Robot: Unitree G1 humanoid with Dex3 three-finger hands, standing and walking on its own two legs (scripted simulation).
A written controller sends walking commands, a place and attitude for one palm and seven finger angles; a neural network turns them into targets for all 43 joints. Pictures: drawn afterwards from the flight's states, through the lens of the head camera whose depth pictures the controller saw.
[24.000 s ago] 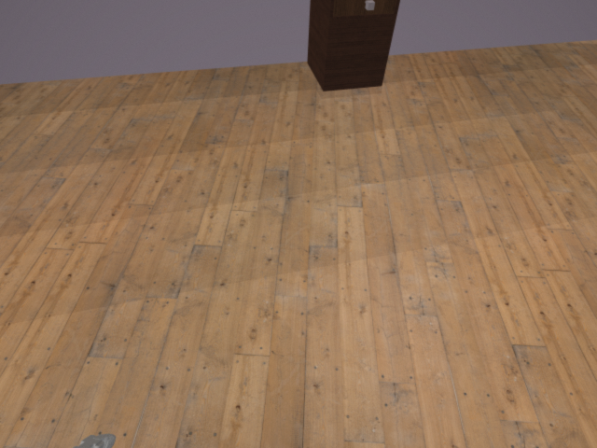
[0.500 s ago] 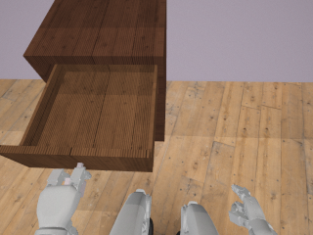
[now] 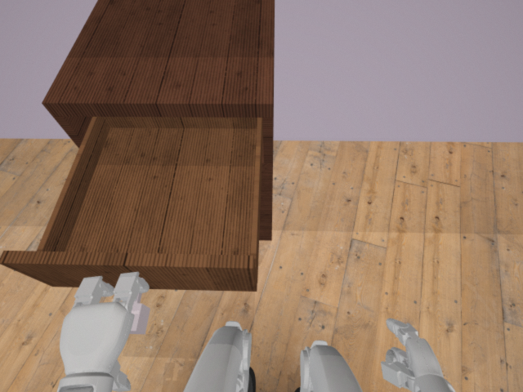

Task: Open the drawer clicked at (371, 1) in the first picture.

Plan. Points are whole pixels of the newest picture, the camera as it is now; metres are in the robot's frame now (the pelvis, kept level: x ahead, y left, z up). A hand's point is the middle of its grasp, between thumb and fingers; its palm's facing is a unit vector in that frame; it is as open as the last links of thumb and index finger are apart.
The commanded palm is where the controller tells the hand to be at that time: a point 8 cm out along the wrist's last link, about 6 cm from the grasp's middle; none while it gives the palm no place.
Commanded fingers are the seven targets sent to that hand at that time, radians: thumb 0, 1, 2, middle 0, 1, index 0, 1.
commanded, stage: lift the hand off the handle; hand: left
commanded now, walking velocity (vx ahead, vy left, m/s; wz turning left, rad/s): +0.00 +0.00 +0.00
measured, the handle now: (134, 305) +0.24 +0.24 -0.07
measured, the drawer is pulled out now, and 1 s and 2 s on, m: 0.30 0.30 0.30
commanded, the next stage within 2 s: none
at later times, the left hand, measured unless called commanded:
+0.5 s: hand (110, 325) +0.20 +0.24 -0.02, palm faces -0.05 -0.12 -0.99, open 13.8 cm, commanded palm +0.19 +0.24 +0.03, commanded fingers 0.00 -0.50 0.30 -0.30 -1.20 -0.30 -1.20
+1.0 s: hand (99, 317) +0.21 +0.24 +0.01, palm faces -0.04 -0.13 -0.99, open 13.8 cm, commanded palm +0.19 +0.23 +0.07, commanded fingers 0.00 -0.50 0.30 -0.30 -1.20 -0.30 -1.20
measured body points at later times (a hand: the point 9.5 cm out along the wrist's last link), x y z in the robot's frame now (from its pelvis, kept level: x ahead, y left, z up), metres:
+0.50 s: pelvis +0.01 +0.01 +0.03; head +0.09 +0.01 +0.47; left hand +0.20 +0.25 +0.03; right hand +0.22 -0.20 -0.07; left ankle +0.05 +0.09 -0.59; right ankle +0.01 -0.09 -0.59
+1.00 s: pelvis +0.02 +0.02 +0.06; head +0.09 +0.01 +0.50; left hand +0.21 +0.25 +0.07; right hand +0.22 -0.21 -0.05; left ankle +0.05 +0.09 -0.59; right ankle +0.01 -0.09 -0.59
